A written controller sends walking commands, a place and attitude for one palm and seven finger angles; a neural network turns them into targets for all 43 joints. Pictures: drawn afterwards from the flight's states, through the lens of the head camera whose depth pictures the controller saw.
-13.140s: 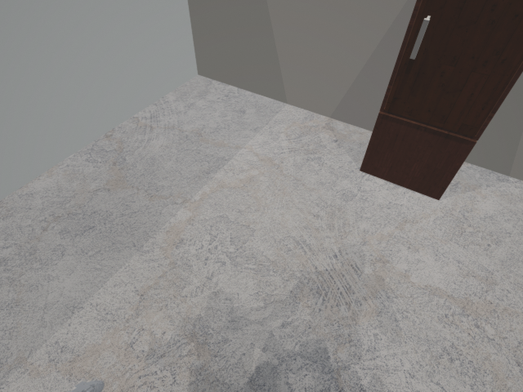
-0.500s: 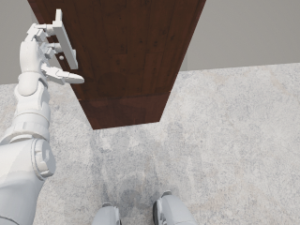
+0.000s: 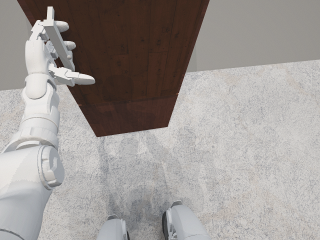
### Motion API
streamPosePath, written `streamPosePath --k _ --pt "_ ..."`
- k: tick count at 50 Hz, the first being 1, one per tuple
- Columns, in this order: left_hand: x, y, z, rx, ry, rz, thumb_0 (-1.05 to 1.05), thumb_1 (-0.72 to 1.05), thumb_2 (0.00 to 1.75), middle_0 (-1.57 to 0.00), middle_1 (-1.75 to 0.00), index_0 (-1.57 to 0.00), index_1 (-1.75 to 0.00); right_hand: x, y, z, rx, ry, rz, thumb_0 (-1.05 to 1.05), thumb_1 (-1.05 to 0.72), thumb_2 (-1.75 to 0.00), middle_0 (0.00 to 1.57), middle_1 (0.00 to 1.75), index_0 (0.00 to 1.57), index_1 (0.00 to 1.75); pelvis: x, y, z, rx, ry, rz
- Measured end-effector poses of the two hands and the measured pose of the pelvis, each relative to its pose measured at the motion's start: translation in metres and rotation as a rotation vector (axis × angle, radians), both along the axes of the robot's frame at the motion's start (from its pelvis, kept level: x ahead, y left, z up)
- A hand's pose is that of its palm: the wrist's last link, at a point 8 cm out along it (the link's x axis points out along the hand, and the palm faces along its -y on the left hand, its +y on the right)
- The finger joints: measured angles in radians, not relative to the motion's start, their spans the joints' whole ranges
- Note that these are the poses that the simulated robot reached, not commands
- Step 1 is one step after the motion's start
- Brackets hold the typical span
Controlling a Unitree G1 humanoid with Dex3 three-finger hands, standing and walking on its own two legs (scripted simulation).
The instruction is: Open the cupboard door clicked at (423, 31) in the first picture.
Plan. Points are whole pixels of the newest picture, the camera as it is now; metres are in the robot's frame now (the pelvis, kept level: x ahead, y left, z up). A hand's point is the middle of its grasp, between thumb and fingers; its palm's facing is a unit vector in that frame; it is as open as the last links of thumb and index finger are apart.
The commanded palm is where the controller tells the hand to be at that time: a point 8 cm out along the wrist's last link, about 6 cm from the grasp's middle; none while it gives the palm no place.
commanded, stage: slide the fingers in behind the handle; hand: left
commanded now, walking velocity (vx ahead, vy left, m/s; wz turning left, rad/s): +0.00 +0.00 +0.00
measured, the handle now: (61, 42) +0.59 +0.18 +0.08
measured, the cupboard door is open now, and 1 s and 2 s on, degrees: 0 0 26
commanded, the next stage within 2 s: close the thumb around the handle in 0.30 s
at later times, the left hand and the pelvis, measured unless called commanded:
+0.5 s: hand (67, 58) +0.53 +0.16 +0.08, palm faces +0.04 -1.00 -0.01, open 13.8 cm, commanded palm +0.51 +0.19 +0.07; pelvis +0.00 +0.00 +0.00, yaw +0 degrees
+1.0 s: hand (71, 57) +0.53 +0.15 +0.08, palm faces +0.06 -1.00 -0.01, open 5.9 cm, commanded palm +0.50 +0.19 +0.07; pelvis +0.00 +0.00 +0.00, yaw +0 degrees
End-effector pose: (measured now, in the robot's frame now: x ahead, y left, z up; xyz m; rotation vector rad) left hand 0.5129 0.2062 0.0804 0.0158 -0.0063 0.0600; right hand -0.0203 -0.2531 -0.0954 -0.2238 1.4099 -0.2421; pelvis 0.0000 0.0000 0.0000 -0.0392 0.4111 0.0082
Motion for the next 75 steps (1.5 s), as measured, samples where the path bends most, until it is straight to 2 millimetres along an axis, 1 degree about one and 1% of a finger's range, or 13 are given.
streamPosePath --k 13,22,25,29,33,43,48,52,54,68,72,75 --pt "-0.008 0.009 0.0 -0.003 0.008 0.002 -0.01 -0.5 0.3 -0.31 -1.2 -0.31 -1.2 0.01 -0.001 0.0 -0.002 -0.019 0.02 0.01 -0.91 -0.9 0.2 0.3 0.2 0.3 0.0 0.001 0.001 -0.002 -0.007 0.007" --pt "-0.005 0.006 -0.001 -0.007 0.001 -0.011 -0.01 -0.5 0.3 -0.3 -1.21 -0.3 -1.2 0.014 0.0 -0.001 -0.013 -0.026 0.031 0.01 -0.91 -0.9 0.2 0.3 0.2 0.3 0.0 0.004 -0.001 -0.006 -0.001 0.012" --pt "-0.004 0.003 0.001 -0.005 -0.006 -0.015 -0.01 -0.47 0.31 -0.31 -1.21 -0.31 -1.21 0.014 0.002 -0.001 -0.007 -0.023 0.029 0.01 -0.91 -0.9 0.2 0.3 0.2 0.3 0.001 0.005 -0.001 -0.006 -0.002 0.01" --pt "-0.003 0.001 -0.001 -0.011 0.011 -0.011 -0.01 -0.37 0.35 -0.31 -1.22 -0.31 -1.22 0.012 0.005 -0.002 0.002 -0.017 0.023 0.01 -0.91 -0.9 0.2 0.3 0.2 0.3 0.001 0.006 -0.001 -0.005 -0.004 0.008" --pt "-0.002 0.001 -0.001 -0.003 0.004 -0.002 -0.01 -0.21 0.42 -0.33 -1.24 -0.33 -1.24 0.01 0.007 -0.003 0.009 -0.015 0.016 0.01 -0.91 -0.9 0.2 0.3 0.2 0.3 0.002 0.006 0.0 -0.004 -0.002 0.005" --pt "-0.003 0.001 0.0 0.003 0.009 -0.004 0.0 0.31 0.64 -0.36 -1.29 -0.36 -1.29 0.007 0.008 -0.002 0.016 -0.003 0.009 0.01 -0.91 -0.9 0.2 0.3 0.2 0.3 0.003 0.005 0.001 -0.003 -0.004 0.005" --pt "-0.003 -0.004 0.002 0.001 -0.004 -0.009 0.0 0.58 0.76 -0.38 -1.32 -0.38 -1.32 0.008 0.004 -0.002 0.012 -0.001 0.016 0.01 -0.91 -0.9 0.2 0.3 0.2 0.3 0.004 0.004 0.001 -0.002 -0.004 0.007" --pt "-0.003 -0.005 0.002 -0.002 -0.001 0.004 0.01 0.73 0.83 -0.39 -1.34 -0.39 -1.34 0.01 0.002 -0.002 0.01 -0.007 0.017 0.01 -0.91 -0.9 0.2 0.3 0.2 0.3 0.004 0.003 0.001 0.0 -0.005 0.006" --pt "-0.004 -0.005 0.002 -0.001 0.0 0.008 0.01 0.76 0.83 -0.4 -1.34 -0.38 -1.34 0.011 0.001 -0.002 0.01 -0.012 0.017 0.01 -0.91 -0.9 0.2 0.3 0.2 0.3 0.004 0.002 0.001 0.001 -0.006 0.006" --pt "-0.006 -0.006 0.002 0.008 -0.002 0.003 0.01 0.77 0.8 -0.4 -1.35 -0.36 -1.35 0.016 -0.005 -0.003 0.014 -0.022 0.013 0.01 -0.91 -0.9 0.2 0.3 0.2 0.3 0.005 -0.003 0.002 0.007 -0.007 0.001" --pt "-0.015 -0.007 0.002 0.006 -0.004 -0.005 0.01 0.77 0.79 -0.39 -1.35 -0.35 -1.35 0.021 -0.004 -0.001 0.025 -0.04 0.002 0.01 -0.91 -0.9 0.2 0.3 0.2 0.3 0.008 -0.003 0.006 0.011 -0.016 -0.009" --pt "-0.026 -0.009 0.002 0.004 -0.008 -0.013 0.01 0.76 0.77 -0.39 -1.35 -0.35 -1.35 0.029 -0.003 0.002 0.037 -0.065 -0.005 0.01 -0.91 -0.9 0.2 0.3 0.2 0.3 0.012 -0.003 0.01 0.014 -0.028 -0.015"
